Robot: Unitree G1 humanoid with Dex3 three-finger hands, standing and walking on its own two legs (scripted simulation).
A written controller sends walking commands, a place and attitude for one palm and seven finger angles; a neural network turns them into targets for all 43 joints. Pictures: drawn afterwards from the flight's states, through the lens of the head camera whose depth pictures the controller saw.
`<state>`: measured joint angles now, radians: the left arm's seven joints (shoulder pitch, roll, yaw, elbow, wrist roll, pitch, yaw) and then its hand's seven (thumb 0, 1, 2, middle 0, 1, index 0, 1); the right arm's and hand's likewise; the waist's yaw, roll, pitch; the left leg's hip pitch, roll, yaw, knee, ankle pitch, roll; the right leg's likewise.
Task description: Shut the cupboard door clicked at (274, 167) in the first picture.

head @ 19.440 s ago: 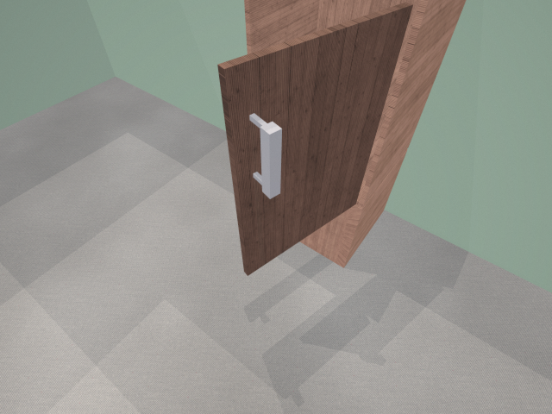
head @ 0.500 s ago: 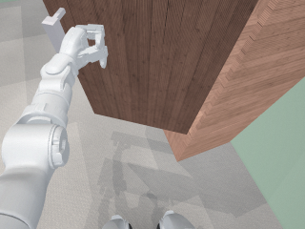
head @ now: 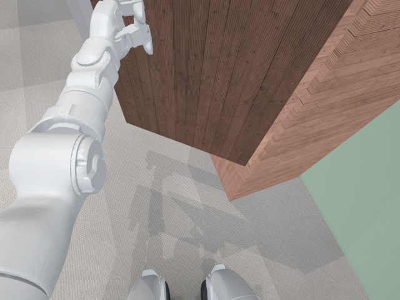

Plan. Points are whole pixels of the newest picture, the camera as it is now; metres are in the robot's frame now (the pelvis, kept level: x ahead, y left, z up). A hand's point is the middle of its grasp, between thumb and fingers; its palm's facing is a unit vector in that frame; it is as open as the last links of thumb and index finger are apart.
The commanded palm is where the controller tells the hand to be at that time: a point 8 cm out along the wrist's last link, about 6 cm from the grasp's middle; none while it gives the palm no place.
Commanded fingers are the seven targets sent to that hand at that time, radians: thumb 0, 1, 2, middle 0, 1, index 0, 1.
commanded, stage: pull the fist back off the door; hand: left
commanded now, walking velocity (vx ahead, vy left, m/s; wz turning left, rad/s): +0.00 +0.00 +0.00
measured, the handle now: (93, 15) +0.62 +0.12 +0.14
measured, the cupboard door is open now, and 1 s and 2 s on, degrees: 49 48 48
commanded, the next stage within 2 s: draw the hand back to the body in 0.78 s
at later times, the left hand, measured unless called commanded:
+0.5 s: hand (155, 53) +0.51 +0.02 +0.15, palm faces -0.06 -1.00 -0.01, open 3.1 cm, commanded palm +0.48 +0.06 +0.15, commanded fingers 0.00 0.90 0.90 -1.30 -1.50 -1.30 -1.50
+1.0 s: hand (151, 68) +0.47 +0.02 +0.15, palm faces -0.06 -1.00 +0.01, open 3.1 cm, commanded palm +0.42 +0.09 +0.15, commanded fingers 0.00 0.90 0.90 -1.30 -1.50 -1.30 -1.50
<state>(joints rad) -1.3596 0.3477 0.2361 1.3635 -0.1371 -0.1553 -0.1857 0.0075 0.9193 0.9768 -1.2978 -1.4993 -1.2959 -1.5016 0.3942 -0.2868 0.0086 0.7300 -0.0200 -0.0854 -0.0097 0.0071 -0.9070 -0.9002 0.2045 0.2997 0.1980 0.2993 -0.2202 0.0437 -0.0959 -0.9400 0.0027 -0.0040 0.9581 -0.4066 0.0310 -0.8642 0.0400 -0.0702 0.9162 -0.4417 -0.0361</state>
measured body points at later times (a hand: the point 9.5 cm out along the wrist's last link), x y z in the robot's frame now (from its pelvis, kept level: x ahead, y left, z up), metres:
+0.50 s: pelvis +0.01 -0.01 +0.03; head +0.09 -0.03 +0.47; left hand +0.51 +0.07 +0.15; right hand -0.03 -0.26 -0.10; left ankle +0.02 +0.10 -0.68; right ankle -0.01 -0.10 -0.68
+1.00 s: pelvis +0.00 -0.01 +0.03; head +0.06 -0.03 +0.47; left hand +0.47 +0.08 +0.16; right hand +0.06 -0.26 -0.10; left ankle +0.02 +0.10 -0.68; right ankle -0.01 -0.10 -0.68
